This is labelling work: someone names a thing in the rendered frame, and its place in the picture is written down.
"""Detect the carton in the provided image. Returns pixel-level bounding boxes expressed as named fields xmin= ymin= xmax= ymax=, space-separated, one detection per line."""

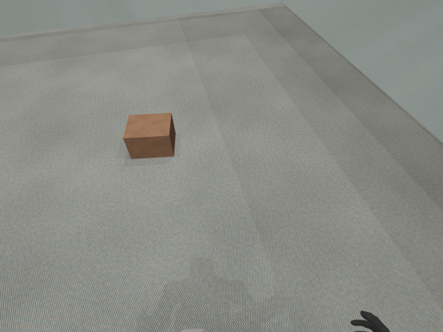
xmin=123 ymin=113 xmax=176 ymax=159

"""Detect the right robot hand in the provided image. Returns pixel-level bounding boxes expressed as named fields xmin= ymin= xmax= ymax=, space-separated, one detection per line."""
xmin=351 ymin=311 xmax=390 ymax=332

